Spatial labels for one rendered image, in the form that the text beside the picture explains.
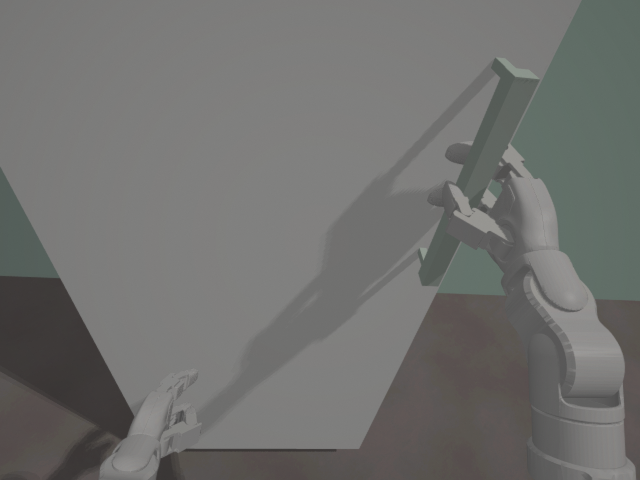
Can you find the fridge door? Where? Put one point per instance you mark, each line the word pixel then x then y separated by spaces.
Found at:
pixel 240 186

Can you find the left robot forearm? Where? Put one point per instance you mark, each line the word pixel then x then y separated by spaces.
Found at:
pixel 136 457

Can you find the robot left hand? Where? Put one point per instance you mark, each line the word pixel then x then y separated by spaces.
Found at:
pixel 176 429

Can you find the robot right hand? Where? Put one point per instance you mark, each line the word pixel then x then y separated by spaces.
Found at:
pixel 522 219

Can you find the right robot forearm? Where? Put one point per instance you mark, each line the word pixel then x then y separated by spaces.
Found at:
pixel 575 369

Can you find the handle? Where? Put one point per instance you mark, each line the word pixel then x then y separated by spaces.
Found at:
pixel 506 108

